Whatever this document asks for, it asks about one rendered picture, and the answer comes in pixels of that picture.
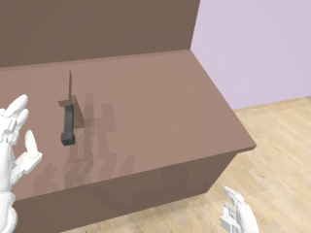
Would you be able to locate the tap lever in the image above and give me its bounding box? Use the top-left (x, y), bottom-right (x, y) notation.
top-left (60, 104), bottom-right (76, 147)

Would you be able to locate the robot left hand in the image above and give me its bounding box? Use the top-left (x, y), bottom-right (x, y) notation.
top-left (0, 94), bottom-right (43, 192)

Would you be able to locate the robot right hand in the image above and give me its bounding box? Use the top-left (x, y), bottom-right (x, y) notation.
top-left (220, 186), bottom-right (259, 233)

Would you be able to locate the robot left forearm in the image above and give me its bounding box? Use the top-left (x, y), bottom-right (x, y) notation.
top-left (0, 191), bottom-right (17, 233)

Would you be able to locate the counter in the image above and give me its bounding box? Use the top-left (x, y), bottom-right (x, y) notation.
top-left (0, 0), bottom-right (257, 233)

